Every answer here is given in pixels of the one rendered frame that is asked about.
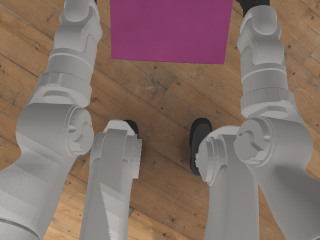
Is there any robot right foot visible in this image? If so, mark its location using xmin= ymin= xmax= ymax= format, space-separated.
xmin=189 ymin=118 xmax=212 ymax=176

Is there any robot right forearm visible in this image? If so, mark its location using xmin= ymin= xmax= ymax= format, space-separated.
xmin=236 ymin=5 xmax=307 ymax=128

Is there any carton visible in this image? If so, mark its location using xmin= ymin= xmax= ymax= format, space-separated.
xmin=110 ymin=0 xmax=233 ymax=64

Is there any robot right hand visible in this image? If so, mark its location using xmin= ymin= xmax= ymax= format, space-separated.
xmin=236 ymin=0 xmax=270 ymax=18

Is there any robot left forearm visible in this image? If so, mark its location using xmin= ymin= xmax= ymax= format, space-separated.
xmin=15 ymin=0 xmax=103 ymax=146

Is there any robot left upper arm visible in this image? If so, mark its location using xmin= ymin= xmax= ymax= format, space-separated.
xmin=0 ymin=102 xmax=94 ymax=240

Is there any robot right upper arm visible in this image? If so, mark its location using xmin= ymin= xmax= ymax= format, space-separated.
xmin=233 ymin=115 xmax=320 ymax=240

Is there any robot left foot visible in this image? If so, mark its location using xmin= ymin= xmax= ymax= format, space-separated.
xmin=124 ymin=119 xmax=139 ymax=139

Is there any robot foot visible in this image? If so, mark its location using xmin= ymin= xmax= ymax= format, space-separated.
xmin=124 ymin=119 xmax=139 ymax=139
xmin=189 ymin=118 xmax=212 ymax=176

